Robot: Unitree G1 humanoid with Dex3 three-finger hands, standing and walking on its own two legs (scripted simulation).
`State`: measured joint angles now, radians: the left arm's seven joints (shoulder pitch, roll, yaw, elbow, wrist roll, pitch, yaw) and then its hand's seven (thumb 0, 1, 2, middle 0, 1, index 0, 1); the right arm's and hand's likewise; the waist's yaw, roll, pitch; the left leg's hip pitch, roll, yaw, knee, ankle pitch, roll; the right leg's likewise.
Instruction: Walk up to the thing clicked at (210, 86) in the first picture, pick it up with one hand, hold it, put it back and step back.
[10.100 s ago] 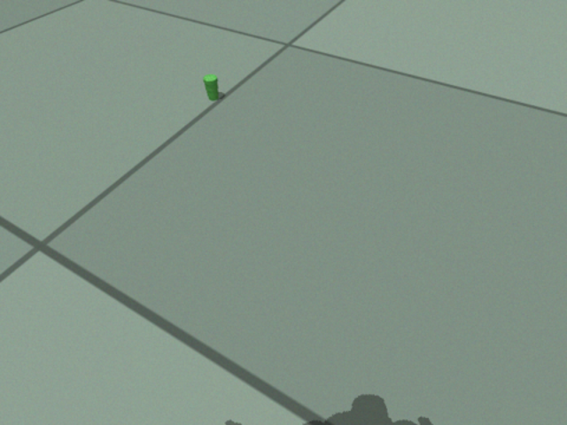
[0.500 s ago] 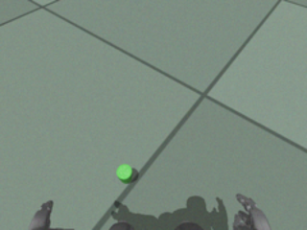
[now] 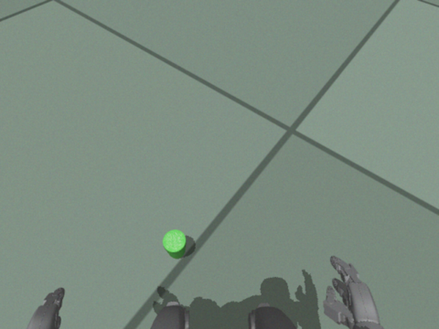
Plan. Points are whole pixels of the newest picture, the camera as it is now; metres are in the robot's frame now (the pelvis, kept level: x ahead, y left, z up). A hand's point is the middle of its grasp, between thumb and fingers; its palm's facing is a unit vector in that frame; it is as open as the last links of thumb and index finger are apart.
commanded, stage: go down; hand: left
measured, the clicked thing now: (175, 246) +0.45 +0.14 -0.63
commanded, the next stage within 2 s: approach in 1.90 s
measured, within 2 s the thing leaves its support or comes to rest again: neither
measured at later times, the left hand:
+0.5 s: hand (91, 278) +0.25 +0.28 -0.18, palm faces +0.07 -0.97 -0.22, open 17.2 cm
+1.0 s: hand (92, 248) +0.33 +0.32 -0.25, palm faces +0.06 -0.99 -0.13, open 17.1 cm
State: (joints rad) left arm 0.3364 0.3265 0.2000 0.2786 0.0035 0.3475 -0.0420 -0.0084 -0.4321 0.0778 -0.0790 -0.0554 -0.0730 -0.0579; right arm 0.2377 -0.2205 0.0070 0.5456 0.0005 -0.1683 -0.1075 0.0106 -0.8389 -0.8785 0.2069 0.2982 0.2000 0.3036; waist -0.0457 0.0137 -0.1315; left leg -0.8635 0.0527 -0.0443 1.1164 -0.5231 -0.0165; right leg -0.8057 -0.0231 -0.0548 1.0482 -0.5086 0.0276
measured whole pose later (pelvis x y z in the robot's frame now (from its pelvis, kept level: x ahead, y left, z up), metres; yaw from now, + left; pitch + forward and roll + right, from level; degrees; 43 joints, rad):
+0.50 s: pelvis -0.05 +0.00 -0.09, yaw -1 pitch +25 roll -3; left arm -0.09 0.46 0.36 0.62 -0.07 -0.08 -0.23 -0.01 -0.50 0.06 -0.08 -0.05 -0.08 -0.04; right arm 0.18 -0.28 0.00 0.59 -0.01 -0.25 -0.08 0.01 -0.90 -0.89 0.21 0.30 0.20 0.30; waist -0.06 -0.01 -0.17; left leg -1.36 0.05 -0.05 1.51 -0.59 -0.02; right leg -1.32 -0.03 -0.04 1.47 -0.59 0.03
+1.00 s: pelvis -0.08 -0.01 -0.23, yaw -4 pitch +33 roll -5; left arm -0.54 0.71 0.64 1.01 -0.12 -0.38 -0.55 -0.01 -0.42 0.10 -0.01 -0.05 -0.02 -0.04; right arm 0.14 -0.31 0.06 0.66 -0.04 -0.16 -0.03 0.01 -0.87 -0.89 0.21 0.30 0.20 0.30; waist -0.09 -0.02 -0.15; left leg -1.89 0.04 -0.10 1.98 -0.66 -0.03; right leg -1.84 -0.02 -0.05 1.93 -0.66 0.02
